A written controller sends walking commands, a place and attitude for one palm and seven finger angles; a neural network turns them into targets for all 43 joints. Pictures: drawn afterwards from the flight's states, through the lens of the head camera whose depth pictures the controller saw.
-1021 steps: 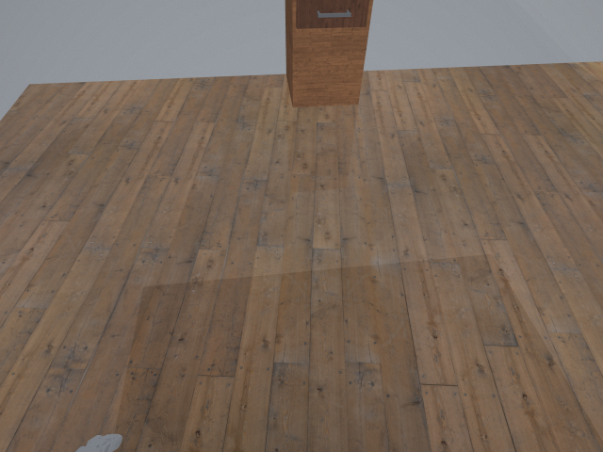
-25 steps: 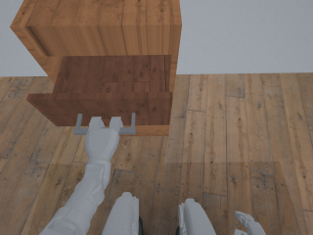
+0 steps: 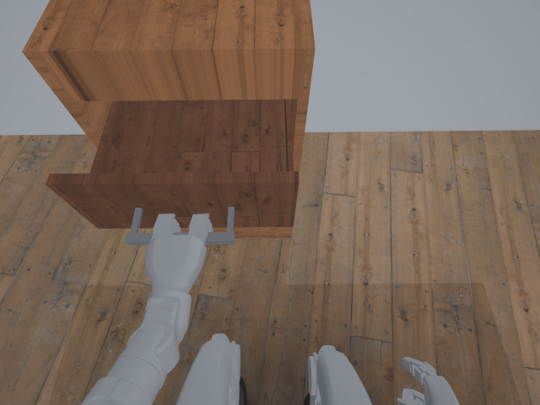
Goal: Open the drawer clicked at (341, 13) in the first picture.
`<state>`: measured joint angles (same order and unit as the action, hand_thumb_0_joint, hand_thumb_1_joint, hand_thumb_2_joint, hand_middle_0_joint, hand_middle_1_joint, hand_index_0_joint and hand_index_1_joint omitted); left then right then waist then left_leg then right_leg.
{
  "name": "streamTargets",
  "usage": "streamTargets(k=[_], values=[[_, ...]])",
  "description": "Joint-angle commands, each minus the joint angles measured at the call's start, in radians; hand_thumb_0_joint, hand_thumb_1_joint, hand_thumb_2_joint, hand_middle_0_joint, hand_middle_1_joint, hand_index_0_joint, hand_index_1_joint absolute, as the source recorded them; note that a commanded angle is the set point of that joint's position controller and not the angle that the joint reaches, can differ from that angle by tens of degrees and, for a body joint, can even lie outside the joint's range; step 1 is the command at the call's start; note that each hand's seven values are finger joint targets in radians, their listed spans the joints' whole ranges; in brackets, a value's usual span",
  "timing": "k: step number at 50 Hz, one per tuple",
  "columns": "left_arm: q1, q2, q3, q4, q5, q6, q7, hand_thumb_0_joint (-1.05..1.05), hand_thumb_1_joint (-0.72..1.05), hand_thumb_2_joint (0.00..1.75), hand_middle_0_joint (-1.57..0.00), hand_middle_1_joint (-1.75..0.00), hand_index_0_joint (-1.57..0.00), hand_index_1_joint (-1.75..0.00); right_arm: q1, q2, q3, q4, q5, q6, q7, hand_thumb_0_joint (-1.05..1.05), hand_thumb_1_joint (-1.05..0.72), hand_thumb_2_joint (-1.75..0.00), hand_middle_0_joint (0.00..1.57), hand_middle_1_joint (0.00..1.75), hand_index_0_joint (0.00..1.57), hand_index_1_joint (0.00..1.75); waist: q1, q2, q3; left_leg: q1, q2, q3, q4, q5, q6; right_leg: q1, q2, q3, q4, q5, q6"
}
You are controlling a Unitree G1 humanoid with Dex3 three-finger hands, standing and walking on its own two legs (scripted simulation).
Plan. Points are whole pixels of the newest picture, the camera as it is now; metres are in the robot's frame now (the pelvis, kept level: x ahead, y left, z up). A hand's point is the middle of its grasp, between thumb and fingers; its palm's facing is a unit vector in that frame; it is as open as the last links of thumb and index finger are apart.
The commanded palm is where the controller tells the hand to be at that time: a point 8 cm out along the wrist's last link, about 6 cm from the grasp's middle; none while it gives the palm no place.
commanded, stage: pull the drawer open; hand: left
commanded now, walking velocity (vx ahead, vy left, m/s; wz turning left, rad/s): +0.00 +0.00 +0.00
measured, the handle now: (182, 226) +0.40 +0.17 -0.06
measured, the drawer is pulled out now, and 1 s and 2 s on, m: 0.17 0.21 0.25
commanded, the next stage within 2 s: none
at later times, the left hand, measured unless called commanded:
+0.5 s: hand (186, 277) +0.32 +0.16 -0.09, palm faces -0.05 -0.07 -1.00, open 5.4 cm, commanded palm +0.28 +0.15 -0.04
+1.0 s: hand (184, 288) +0.30 +0.15 -0.09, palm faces -0.05 -0.08 -1.00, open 5.5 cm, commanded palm +0.26 +0.15 -0.04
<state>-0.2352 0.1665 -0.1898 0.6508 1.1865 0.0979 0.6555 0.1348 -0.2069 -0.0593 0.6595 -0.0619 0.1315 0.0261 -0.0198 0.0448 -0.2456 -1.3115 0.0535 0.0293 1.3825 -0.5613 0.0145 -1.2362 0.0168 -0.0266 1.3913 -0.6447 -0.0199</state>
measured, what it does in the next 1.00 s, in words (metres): stands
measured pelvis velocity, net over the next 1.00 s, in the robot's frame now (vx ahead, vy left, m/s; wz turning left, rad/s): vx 0.00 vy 0.00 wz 0.00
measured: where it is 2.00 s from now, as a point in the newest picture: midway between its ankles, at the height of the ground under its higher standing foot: outside the picture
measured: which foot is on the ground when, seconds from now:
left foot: down 0.00-1.00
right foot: down 0.00-1.00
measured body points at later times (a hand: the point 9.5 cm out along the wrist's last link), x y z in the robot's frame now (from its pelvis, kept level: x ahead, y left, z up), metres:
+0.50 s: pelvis +0.00 +0.00 +0.00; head +0.12 -0.01 +0.43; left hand +0.31 +0.16 -0.03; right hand +0.15 -0.24 -0.14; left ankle +0.04 +0.12 -0.59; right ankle +0.00 -0.11 -0.59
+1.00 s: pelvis +0.00 +0.00 +0.00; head +0.12 -0.01 +0.43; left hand +0.30 +0.16 -0.03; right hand +0.16 -0.24 -0.14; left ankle +0.04 +0.12 -0.59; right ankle +0.00 -0.11 -0.59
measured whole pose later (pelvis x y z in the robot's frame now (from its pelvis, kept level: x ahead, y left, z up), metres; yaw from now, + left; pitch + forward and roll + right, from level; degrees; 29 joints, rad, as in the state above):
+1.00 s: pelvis +0.00 +0.00 +0.00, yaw +0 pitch +27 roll -1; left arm -0.08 0.16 -0.22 0.51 1.19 0.10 0.66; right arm 0.11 -0.21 -0.04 0.62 -0.06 0.12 0.02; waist -0.01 0.04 -0.25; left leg -1.30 0.05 0.02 1.40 -0.57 0.01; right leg -1.23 0.02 -0.03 1.41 -0.66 -0.03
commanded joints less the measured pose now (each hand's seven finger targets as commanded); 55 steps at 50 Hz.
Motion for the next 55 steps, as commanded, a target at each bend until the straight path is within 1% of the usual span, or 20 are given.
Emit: streamTargets(k=[1,5,9,12,14,15,18,19,22,25,27,29,30,34,35,39,42,45,49,55], values=[[-0.010,0.056,0.012,-0.139,-0.004,-0.009,0.040,0.00,0.90,0.90,-0.40,-1.35,-0.40,-1.35,0.024,-0.120,-0.045,-0.097,-0.004,-0.028,-0.006,0.00,-0.90,-0.90,0.20,0.30,0.20,0.30,0.002,-0.069,-0.389,0.377,-0.056,-0.028,-0.122,0.342,0.023,0.192,0.028,0.002,-0.195,0.490,-0.031],[0.031,0.058,0.017,-0.143,-0.003,-0.007,0.043,0.00,0.90,0.90,-0.40,-1.35,-0.40,-1.35,0.017,-0.120,-0.042,-0.105,-0.004,-0.028,-0.005,0.00,-0.90,-0.90,0.20,0.30,0.20,0.30,0.009,-0.076,-0.385,0.374,-0.057,-0.029,-0.122,0.337,0.022,0.190,0.029,0.002,-0.193,0.477,-0.033],[0.015,0.058,0.012,-0.151,-0.003,-0.002,0.042,0.00,0.90,0.90,-0.40,-1.35,-0.40,-1.35,0.015,-0.121,-0.042,-0.105,-0.005,-0.031,-0.007,0.00,-0.90,-0.90,0.20,0.30,0.20,0.30,0.001,-0.077,-0.370,0.368,-0.057,-0.032,-0.124,0.322,0.023,0.185,0.029,0.002,-0.199,0.461,-0.032],[0.034,0.048,0.000,-0.168,-0.002,-0.003,0.043,0.00,0.90,0.90,-0.40,-1.35,-0.40,-1.35,0.009,-0.121,-0.041,-0.111,-0.004,-0.030,-0.007,0.00,-0.90,-0.90,0.20,0.30,0.20,0.30,0.005,-0.067,-0.388,0.381,-0.057,-0.029,-0.123,0.323,0.024,0.182,0.029,0.003,-0.197,0.458,-0.032],[0.047,0.069,0.022,-0.165,-0.003,0.000,0.044,0.00,0.90,0.90,-0.40,-1.35,-0.40,-1.35,0.012,-0.120,-0.040,-0.109,-0.004,-0.031,-0.008,0.00,-0.90,-0.90,0.20,0.30,0.20,0.30,0.011,-0.074,-0.386,0.378,-0.058,-0.033,-0.124,0.334,0.021,0.190,0.031,0.001,-0.192,0.468,-0.034],[0.048,0.047,-0.001,-0.169,-0.001,-0.001,0.042,0.00,0.90,0.90,-0.40,-1.35,-0.40,-1.35,0.007,-0.121,-0.039,-0.111,-0.003,-0.030,-0.007,0.00,-0.90,-0.90,0.20,0.30,0.20,0.30,0.006,-0.074,-0.380,0.382,-0.057,-0.035,-0.123,0.333,0.023,0.180,0.030,0.000,-0.193,0.467,-0.033],[0.068,0.041,-0.006,-0.174,-0.005,0.001,0.041,0.00,0.90,0.90,-0.40,-1.35,-0.40,-1.35,0.002,-0.118,-0.039,-0.117,-0.002,-0.030,-0.006,0.00,-0.90,-0.90,0.20,0.30,0.20,0.30,0.008,-0.073,-0.372,0.380,-0.058,-0.030,-0.125,0.319,0.024,0.181,0.029,0.002,-0.200,0.453,-0.032],[0.068,0.055,0.007,-0.178,-0.006,0.000,0.041,0.00,0.90,0.90,-0.40,-1.35,-0.40,-1.35,0.002,-0.119,-0.039,-0.116,-0.004,-0.031,-0.007,0.00,-0.90,-0.90,0.20,0.30,0.20,0.30,0.009,-0.083,-0.375,0.372,-0.058,-0.032,-0.121,0.324,0.023,0.190,0.030,0.004,-0.198,0.464,-0.033],[0.068,0.045,-0.007,-0.190,0.002,-0.003,0.042,0.00,0.90,0.90,-0.40,-1.35,-0.40,-1.35,0.000,-0.120,-0.038,-0.121,-0.003,-0.030,-0.009,0.00,-0.90,-0.90,0.20,0.30,0.20,0.30,0.006,-0.074,-0.371,0.385,-0.056,-0.035,-0.124,0.326,0.023,0.172,0.029,0.000,-0.195,0.456,-0.033],[0.105,0.040,-0.009,-0.191,-0.001,0.000,0.040,0.00,0.90,0.90,-0.40,-1.35,-0.40,-1.35,-0.004,-0.118,-0.035,-0.125,-0.002,-0.031,-0.006,0.00,-0.90,-0.90,0.20,0.30,0.20,0.30,0.014,-0.069,-0.377,0.386,-0.058,-0.033,-0.121,0.337,0.023,0.181,0.029,0.002,-0.192,0.474,-0.034],[0.116,0.036,-0.013,-0.209,-0.006,-0.002,0.038,0.00,0.90,0.90,-0.40,-1.35,-0.40,-1.35,-0.002,-0.117,-0.036,-0.128,-0.003,-0.033,-0.007,0.00,-0.90,-0.90,0.20,0.30,0.20,0.30,0.009,-0.089,-0.382,0.377,-0.060,-0.030,-0.118,0.334,0.026,0.202,0.027,0.006,-0.195,0.494,-0.031],[0.141,0.059,0.009,-0.220,-0.003,-0.004,0.039,0.00,0.90,0.90,-0.40,-1.35,-0.40,-1.35,-0.005,-0.117,-0.036,-0.132,-0.004,-0.034,-0.007,0.00,-0.90,-0.90,0.20,0.30,0.20,0.30,0.020,-0.085,-0.383,0.378,-0.060,-0.034,-0.119,0.342,0.021,0.201,0.030,0.004,-0.187,0.492,-0.035],[0.149,0.042,-0.009,-0.223,-0.004,-0.004,0.038,0.00,0.90,0.90,-0.40,-1.35,-0.40,-1.35,-0.010,-0.115,-0.033,-0.136,-0.003,-0.034,-0.006,0.00,-0.90,-0.90,0.20,0.30,0.20,0.30,0.018,-0.076,-0.378,0.376,-0.060,-0.029,-0.119,0.336,0.023,0.201,0.028,0.007,-0.191,0.492,-0.033],[0.131,0.047,-0.008,-0.228,0.003,-0.003,0.042,0.00,0.90,0.90,-0.40,-1.35,-0.40,-1.35,-0.016,-0.117,-0.033,-0.135,-0.005,-0.036,-0.007,0.00,-0.90,-0.90,0.20,0.30,0.20,0.30,0.008,-0.079,-0.351,0.367,-0.057,-0.038,-0.119,0.311,0.022,0.173,0.030,0.002,-0.192,0.449,-0.036],[0.128,0.040,-0.016,-0.233,0.007,-0.004,0.044,0.00,0.90,0.90,-0.40,-1.35,-0.40,-1.35,-0.018,-0.117,-0.032,-0.135,-0.004,-0.036,-0.007,0.00,-0.90,-0.90,0.20,0.30,0.20,0.30,0.011,-0.060,-0.357,0.379,-0.057,-0.037,-0.119,0.315,0.023,0.161,0.029,0.002,-0.190,0.443,-0.036],[0.140,0.048,-0.008,-0.231,0.003,0.002,0.043,0.00,0.90,0.90,-0.40,-1.35,-0.40,-1.35,-0.019,-0.118,-0.032,-0.137,-0.005,-0.039,-0.009,0.00,-0.90,-0.90,0.20,0.30,0.20,0.30,0.010,-0.085,-0.354,0.369,-0.057,-0.039,-0.119,0.305,0.023,0.171,0.030,0.001,-0.193,0.437,-0.035],[0.160,0.045,-0.014,-0.240,0.003,0.002,0.043,0.00,0.90,0.90,-0.40,-1.35,-0.40,-1.35,-0.027,-0.116,-0.031,-0.142,-0.003,-0.039,-0.010,0.00,-0.90,-0.90,0.20,0.30,0.20,0.30,0.018,-0.068,-0.359,0.375,-0.060,-0.034,-0.122,0.296,0.023,0.169,0.028,0.004,-0.196,0.424,-0.035],[0.191,0.052,-0.002,-0.247,-0.002,0.001,0.041,0.00,0.90,0.90,-0.40,-1.35,-0.40,-1.35,-0.026,-0.114,-0.029,-0.144,-0.002,-0.042,-0.011,0.00,-0.90,-0.90,0.20,0.30,0.20,0.30,0.023,-0.086,-0.367,0.370,-0.061,-0.031,-0.118,0.309,0.024,0.192,0.028,0.009,-0.193,0.456,-0.034],[0.221,0.050,-0.005,-0.273,-0.002,-0.003,0.040,0.00,0.90,0.90,-0.40,-1.35,-0.40,-1.35,-0.028,-0.114,-0.029,-0.152,-0.004,-0.043,-0.009,0.00,-0.90,-0.90,0.20,0.30,0.20,0.30,0.024,-0.077,-0.369,0.378,-0.060,-0.035,-0.115,0.330,0.022,0.192,0.030,0.006,-0.187,0.477,-0.037],[0.244,0.056,-0.001,-0.291,-0.003,-0.011,0.040,0.00,0.90,0.90,-0.40,-1.35,-0.40,-1.35,-0.039,-0.110,-0.024,-0.156,-0.005,-0.049,-0.009,0.00,-0.90,-0.90,0.20,0.30,0.20,0.30,0.024,-0.087,-0.355,0.348,-0.061,-0.028,-0.106,0.306,0.023,0.200,0.025,0.016,-0.188,0.481,-0.034]])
